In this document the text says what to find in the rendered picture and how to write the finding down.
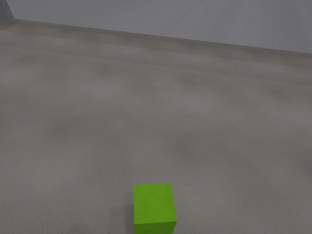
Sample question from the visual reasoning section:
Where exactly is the carton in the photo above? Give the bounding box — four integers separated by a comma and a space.
134, 183, 177, 234

